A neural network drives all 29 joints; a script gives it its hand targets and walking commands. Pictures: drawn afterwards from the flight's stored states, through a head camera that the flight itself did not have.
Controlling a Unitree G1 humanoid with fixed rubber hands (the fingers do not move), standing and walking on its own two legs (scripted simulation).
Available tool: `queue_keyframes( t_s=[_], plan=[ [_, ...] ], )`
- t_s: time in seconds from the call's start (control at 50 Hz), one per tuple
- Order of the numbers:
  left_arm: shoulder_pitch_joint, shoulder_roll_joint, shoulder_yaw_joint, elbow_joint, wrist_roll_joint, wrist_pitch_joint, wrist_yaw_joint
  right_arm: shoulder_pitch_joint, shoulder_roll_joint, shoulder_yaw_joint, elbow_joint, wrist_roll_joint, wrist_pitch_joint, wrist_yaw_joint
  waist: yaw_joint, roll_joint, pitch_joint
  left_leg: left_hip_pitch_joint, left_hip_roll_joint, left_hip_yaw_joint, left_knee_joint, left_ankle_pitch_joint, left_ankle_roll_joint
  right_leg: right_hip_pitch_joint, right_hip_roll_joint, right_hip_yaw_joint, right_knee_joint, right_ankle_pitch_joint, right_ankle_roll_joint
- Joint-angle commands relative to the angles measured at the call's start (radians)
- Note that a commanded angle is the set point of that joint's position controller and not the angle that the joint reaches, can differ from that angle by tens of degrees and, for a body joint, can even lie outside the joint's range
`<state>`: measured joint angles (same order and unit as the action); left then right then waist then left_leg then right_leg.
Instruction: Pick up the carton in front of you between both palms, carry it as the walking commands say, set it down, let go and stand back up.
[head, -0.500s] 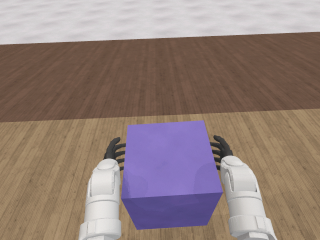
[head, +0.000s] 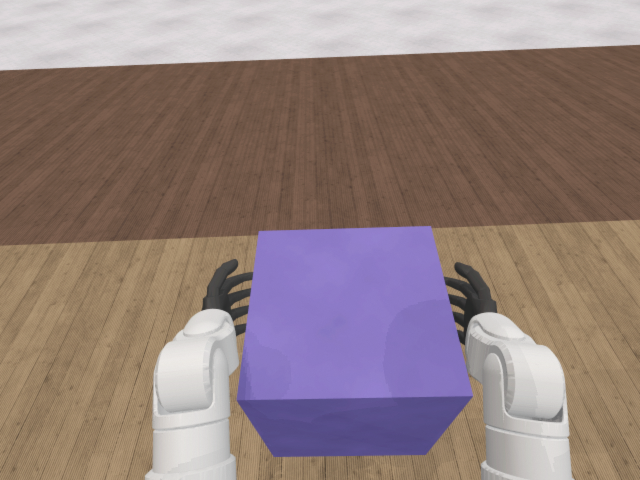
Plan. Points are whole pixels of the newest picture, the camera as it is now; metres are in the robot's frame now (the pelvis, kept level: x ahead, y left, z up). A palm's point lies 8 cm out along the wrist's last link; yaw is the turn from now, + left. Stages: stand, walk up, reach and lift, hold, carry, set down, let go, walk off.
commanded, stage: carry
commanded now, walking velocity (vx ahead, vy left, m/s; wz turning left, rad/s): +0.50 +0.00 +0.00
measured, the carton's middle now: (347, 349) +0.27 -0.01 +0.02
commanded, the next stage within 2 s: none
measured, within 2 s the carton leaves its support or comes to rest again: neither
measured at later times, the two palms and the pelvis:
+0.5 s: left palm (221, 167) +0.57 +0.18 +0.10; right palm (403, 168) +0.54 -0.12 +0.11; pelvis +0.28 +0.05 +0.02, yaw -3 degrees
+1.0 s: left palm (252, 90) +0.88 +0.16 +0.09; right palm (384, 87) +0.88 -0.15 +0.08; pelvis +0.62 +0.00 +0.02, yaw +1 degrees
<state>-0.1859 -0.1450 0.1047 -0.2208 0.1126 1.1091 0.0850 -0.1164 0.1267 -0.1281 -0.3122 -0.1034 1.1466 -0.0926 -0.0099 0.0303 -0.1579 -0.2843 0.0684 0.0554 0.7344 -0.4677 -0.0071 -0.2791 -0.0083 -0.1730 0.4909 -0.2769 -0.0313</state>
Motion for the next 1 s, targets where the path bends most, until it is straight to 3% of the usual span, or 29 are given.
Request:
queue_keyframes(
  t_s=[0.0,0.02,0.04,0.08,0.14,0.18,0.2,0.22,0.24,0.26,0.28,0.3,0.32,0.36,0.4,0.5,0.6,0.66,0.68,0.7,0.72,0.74,0.76,0.8,0.84,0.98],
  plan=[
    [-0.357,-0.901,-0.692,-0.114,-0.356,0.058,-0.223,-0.543,0.865,0.757,-0.108,0.422,0.036,0.273,0.048,-0.184,-0.118,-0.594,0.011,0.011,0.249,-0.133,0.025,0.59,-0.418,0.573,-0.206,0.401,-0.227],
    [-0.388,-0.899,-0.696,-0.15,-0.369,0.065,-0.221,-0.548,0.869,0.756,-0.111,0.43,0.043,0.275,0.048,-0.125,-0.134,-0.596,0.024,0.007,0.215,-0.113,0.029,0.597,-0.402,0.505,-0.208,0.392,-0.197],
    [-0.42,-0.892,-0.705,-0.183,-0.388,0.073,-0.22,-0.546,0.873,0.751,-0.114,0.436,0.046,0.274,0.046,-0.106,-0.135,-0.567,0.031,0.012,0.14,-0.061,0.025,0.574,-0.374,0.436,-0.225,0.357,-0.159],
    [-0.446,-0.875,-0.719,-0.215,-0.413,0.088,-0.224,-0.527,0.873,0.74,-0.116,0.431,0.051,0.262,0.038,-0.141,-0.135,-0.441,0.0,0.062,-0.002,0.085,0.011,0.494,-0.304,0.291,-0.24,0.349,-0.109],
    [-0.434,-0.843,-0.721,-0.208,-0.436,0.11,-0.238,-0.496,0.853,0.715,-0.116,0.399,0.065,0.24,0.03,-0.2,-0.108,-0.219,-0.049,0.148,-0.165,0.238,0.012,0.324,-0.248,0.137,-0.229,0.341,-0.069],
    [-0.438,-0.822,-0.715,-0.204,-0.443,0.123,-0.244,-0.48,0.836,0.697,-0.106,0.381,0.075,0.232,0.009,-0.165,-0.136,0.068,-0.102,0.233,-0.261,0.349,0.023,0.171,-0.21,0.039,-0.091,0.402,-0.03],
    [-0.442,-0.807,-0.712,-0.205,-0.443,0.13,-0.246,-0.472,0.826,0.686,-0.095,0.373,0.08,0.231,0.0,-0.127,-0.18,0.246,-0.11,0.252,-0.259,0.316,0.035,0.082,-0.18,-0.011,0.038,0.425,-0.008],
    [-0.448,-0.786,-0.704,-0.201,-0.44,0.137,-0.248,-0.466,0.814,0.675,-0.083,0.364,0.085,0.229,-0.018,-0.055,-0.229,0.431,-0.005,0.112,-0.282,0.221,0.049,-0.051,-0.139,-0.034,0.225,0.29,0.023],
    [-0.484,-0.774,-0.701,-0.212,-0.446,0.149,-0.253,-0.46,0.802,0.666,-0.067,0.346,0.088,0.227,-0.026,0.192,-0.235,0.464,0.275,-0.394,-0.488,-0.001,0.139,-0.223,-0.031,-0.047,0.517,0.027,0.069],
    [-0.52,-0.793,-0.712,-0.197,-0.454,0.157,-0.257,-0.496,0.81,0.663,-0.059,0.346,0.09,0.227,-0.019,0.24,-0.215,0.515,0.384,-0.624,-0.559,0.045,0.242,-0.4,0.0,0.071,0.684,-0.195,0.052],
    [-0.523,-0.816,-0.707,-0.18,-0.454,0.156,-0.261,-0.522,0.837,0.671,-0.08,0.363,0.093,0.228,-0.014,0.143,-0.205,0.487,0.383,-0.56,-0.532,0.128,0.242,-0.442,-0.077,0.152,0.764,-0.191,0.019],
    [-0.523,-0.839,-0.7,-0.171,-0.454,0.151,-0.264,-0.546,0.872,0.682,-0.089,0.374,0.091,0.231,-0.013,0.068,-0.186,0.433,0.343,-0.459,-0.513,0.246,0.224,-0.447,-0.109,0.158,0.78,-0.151,0.002],
    [-0.518,-0.868,-0.703,-0.164,-0.45,0.143,-0.264,-0.569,0.903,0.693,-0.103,0.385,0.085,0.236,-0.009,-0.007,-0.182,0.397,0.321,-0.362,-0.52,0.286,0.192,-0.443,-0.138,0.167,0.735,-0.079,-0.001],
    [-0.497,-0.897,-0.711,-0.167,-0.424,0.123,-0.257,-0.586,0.943,0.719,-0.12,0.407,0.073,0.246,-0.006,0.022,-0.186,0.363,0.269,-0.21,-0.533,0.407,0.141,-0.388,-0.136,0.139,0.616,-0.001,0.004],
    [-0.446,-0.933,-0.71,-0.156,-0.399,0.105,-0.246,-0.571,0.946,0.732,-0.137,0.423,0.068,0.257,-0.008,0.057,-0.183,0.386,0.234,-0.13,-0.533,0.497,0.131,-0.384,-0.107,0.099,0.522,0.031,0.015],
    [-0.36,-0.915,-0.702,-0.152,-0.345,0.093,-0.216,-0.498,0.892,0.725,-0.126,0.428,0.07,0.282,-0.009,0.106,-0.118,0.445,0.181,0.0,-0.529,0.666,0.133,-0.427,-0.067,0.022,0.254,0.147,0.029],
    [-0.367,-0.906,-0.719,-0.158,-0.364,0.1,-0.228,-0.458,0.874,0.719,-0.096,0.403,0.067,0.288,-0.014,0.137,-0.014,0.402,0.158,0.087,-0.521,0.8,0.11,-0.297,-0.023,-0.068,0.032,0.266,0.002],
    [-0.37,-0.908,-0.725,-0.159,-0.387,0.097,-0.24,-0.473,0.873,0.724,-0.109,0.398,0.062,0.285,0.013,0.147,-0.094,0.374,0.136,0.181,-0.299,1.008,0.066,-0.003,0.041,-0.131,-0.028,0.254,-0.01],
    [-0.364,-0.905,-0.72,-0.152,-0.391,0.094,-0.245,-0.469,0.868,0.727,-0.112,0.396,0.061,0.283,0.028,0.107,-0.149,0.292,0.102,0.207,-0.13,0.939,0.043,0.181,0.057,-0.142,-0.049,0.174,-0.01],
    [-0.358,-0.903,-0.716,-0.147,-0.39,0.093,-0.249,-0.478,0.86,0.729,-0.112,0.394,0.059,0.284,0.051,0.02,-0.216,0.132,0.091,0.182,0.092,0.667,0.024,0.371,-0.09,0.047,-0.06,0.046,-0.015],
    [-0.358,-0.894,-0.703,-0.118,-0.379,0.081,-0.256,-0.492,0.872,0.746,-0.14,0.395,0.063,0.281,0.039,-0.268,-0.301,-0.181,-0.041,0.132,0.408,0.311,-0.02,0.576,-0.388,0.59,-0.173,-0.138,-0.18],
    [-0.344,-0.923,-0.717,-0.116,-0.396,0.077,-0.259,-0.495,0.871,0.75,-0.13,0.392,0.056,0.281,0.036,-0.283,-0.263,-0.325,-0.079,0.008,0.551,0.016,0.002,0.565,-0.423,0.714,-0.285,-0.004,-0.218],
    [-0.361,-0.945,-0.726,-0.138,-0.411,0.071,-0.263,-0.494,0.906,0.752,-0.122,0.395,0.045,0.279,0.032,-0.233,-0.252,-0.359,-0.018,-0.044,0.611,0.038,0.029,0.54,-0.4,0.581,-0.259,0.153,-0.199],
    [-0.392,-0.987,-0.744,-0.166,-0.429,0.054,-0.267,-0.488,0.954,0.756,-0.124,0.398,0.02,0.275,0.025,-0.066,-0.231,-0.342,0.05,-0.059,0.519,0.136,0.043,0.425,-0.353,0.397,-0.228,0.348,-0.139],
    [-0.388,-0.998,-0.754,-0.183,-0.44,0.043,-0.271,-0.458,0.981,0.76,-0.115,0.39,0.003,0.267,0.022,-0.092,-0.238,-0.284,0.056,-0.03,0.398,0.193,0.033,0.362,-0.313,0.274,-0.255,0.335,-0.093],
    [-0.319,-0.916,-0.741,-0.211,-0.436,0.042,-0.287,-0.407,0.949,0.783,-0.149,0.364,-0.015,0.239,0.025,-0.169,-0.116,-0.363,0.03,0.09,0.032,0.335,0.0,0.372,-0.243,0.091,-0.303,0.394,-0.094]
  ],
)
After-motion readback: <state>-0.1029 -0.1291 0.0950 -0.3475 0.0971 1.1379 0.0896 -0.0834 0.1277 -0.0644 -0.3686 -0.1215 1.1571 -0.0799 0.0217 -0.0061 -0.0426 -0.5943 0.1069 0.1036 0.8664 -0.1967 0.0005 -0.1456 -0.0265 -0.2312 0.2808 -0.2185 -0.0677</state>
